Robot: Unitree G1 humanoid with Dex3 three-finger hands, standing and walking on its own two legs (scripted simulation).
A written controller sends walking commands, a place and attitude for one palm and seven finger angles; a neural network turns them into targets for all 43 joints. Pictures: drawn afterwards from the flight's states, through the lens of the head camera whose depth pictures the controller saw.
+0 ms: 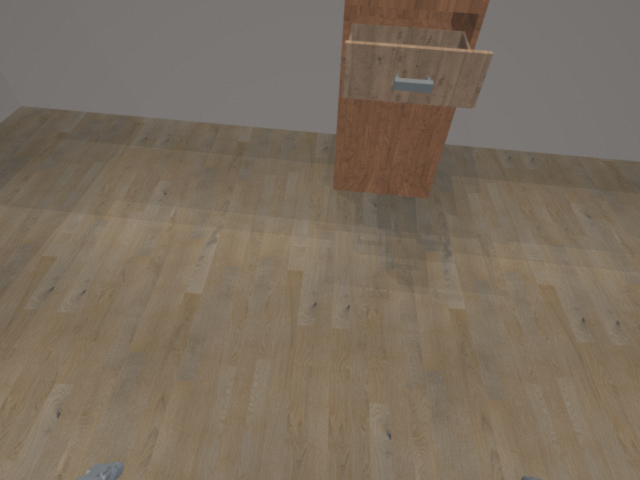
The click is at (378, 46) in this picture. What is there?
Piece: drawer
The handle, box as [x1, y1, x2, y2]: [393, 74, 433, 92]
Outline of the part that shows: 395,74 393,89 431,92 433,83 429,76 427,76 425,80 399,78 398,74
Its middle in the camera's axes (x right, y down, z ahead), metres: +0.26 -0.45 +1.11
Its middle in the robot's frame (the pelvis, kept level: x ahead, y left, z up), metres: +1.14 -0.20 -0.05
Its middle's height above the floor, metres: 0.72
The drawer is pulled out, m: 0.30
